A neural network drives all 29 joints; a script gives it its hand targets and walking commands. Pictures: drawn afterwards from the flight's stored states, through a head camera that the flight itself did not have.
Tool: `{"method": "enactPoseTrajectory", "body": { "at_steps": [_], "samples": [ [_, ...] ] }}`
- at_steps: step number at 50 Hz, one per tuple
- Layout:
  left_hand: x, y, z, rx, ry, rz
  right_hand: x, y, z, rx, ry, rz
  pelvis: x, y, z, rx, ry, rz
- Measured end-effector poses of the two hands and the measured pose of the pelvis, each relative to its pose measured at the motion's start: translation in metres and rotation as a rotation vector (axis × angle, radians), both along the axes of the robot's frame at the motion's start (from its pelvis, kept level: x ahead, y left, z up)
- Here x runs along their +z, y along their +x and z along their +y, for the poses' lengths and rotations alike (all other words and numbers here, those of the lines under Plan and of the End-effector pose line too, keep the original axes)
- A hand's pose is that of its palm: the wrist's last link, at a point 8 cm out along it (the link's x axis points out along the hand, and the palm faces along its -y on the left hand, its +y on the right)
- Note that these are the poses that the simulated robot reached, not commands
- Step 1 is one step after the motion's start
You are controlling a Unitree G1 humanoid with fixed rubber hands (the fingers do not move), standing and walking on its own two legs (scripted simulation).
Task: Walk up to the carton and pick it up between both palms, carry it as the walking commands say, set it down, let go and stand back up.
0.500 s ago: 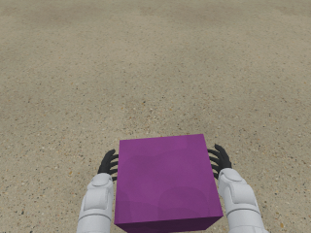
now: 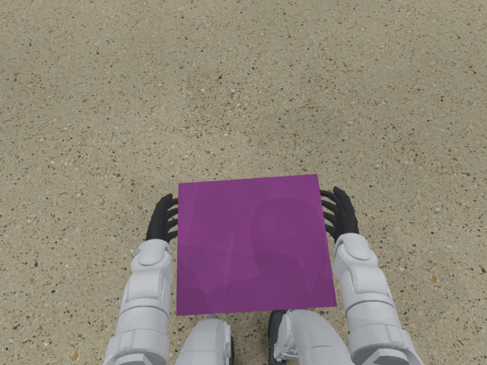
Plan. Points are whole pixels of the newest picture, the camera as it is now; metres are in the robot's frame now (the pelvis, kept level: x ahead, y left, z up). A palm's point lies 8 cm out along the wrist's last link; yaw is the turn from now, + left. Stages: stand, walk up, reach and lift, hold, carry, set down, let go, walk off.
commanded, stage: set down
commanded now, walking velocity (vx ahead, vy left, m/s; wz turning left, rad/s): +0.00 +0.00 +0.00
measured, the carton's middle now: (252, 248) +0.30 +0.01 -0.14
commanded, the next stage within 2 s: none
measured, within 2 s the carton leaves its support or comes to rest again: neither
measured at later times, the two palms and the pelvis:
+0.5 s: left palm (162, 254) +0.30 +0.19 -0.16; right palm (325, 240) +0.32 -0.13 -0.15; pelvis -0.02 +0.01 -0.04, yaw +0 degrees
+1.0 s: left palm (181, 244) +0.34 +0.18 -0.25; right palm (319, 235) +0.35 -0.15 -0.25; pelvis -0.06 -0.01 -0.12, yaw +0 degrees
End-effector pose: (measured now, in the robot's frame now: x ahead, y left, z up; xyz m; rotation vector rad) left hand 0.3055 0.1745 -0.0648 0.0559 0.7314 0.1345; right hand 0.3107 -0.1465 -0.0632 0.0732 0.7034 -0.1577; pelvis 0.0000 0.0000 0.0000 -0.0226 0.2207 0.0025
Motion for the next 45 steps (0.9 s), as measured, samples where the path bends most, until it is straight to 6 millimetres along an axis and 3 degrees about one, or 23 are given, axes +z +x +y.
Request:
{"method": "enactPoseTrajectory", "body": {
  "at_steps": [10, 21, 30, 38, 45],
  "samples": [
    [-0.051, -0.001, 0.011, 0.064, -0.075, -0.056, -0.044, 0.001, 0.01, 0.046, -0.074, -0.054, -0.028, -0.012, 0.009, 0.003, -0.017, 0.125],
    [-0.082, -0.011, 0.018, 0.126, -0.061, -0.044, -0.077, 0.0, 0.013, 0.107, -0.13, -0.01, -0.041, -0.022, 0.014, 0.003, -0.025, 0.152],
    [-0.115, -0.001, 0.014, 0.125, -0.046, -0.02, -0.112, 0.015, 0.009, 0.106, -0.124, 0.0, -0.055, -0.024, 0.008, 0.001, -0.016, 0.242],
    [-0.157, 0.01, 0.004, 0.104, -0.047, -0.006, -0.16, 0.02, 0.0, 0.1, -0.104, 0.021, -0.08, -0.036, 0.0, 0.002, -0.002, 0.339],
    [-0.176, 0.023, -0.001, 0.088, -0.037, -0.034, -0.182, 0.033, -0.004, 0.107, -0.101, -0.001, -0.105, -0.052, -0.007, 0.002, 0.008, 0.365]
  ]
}}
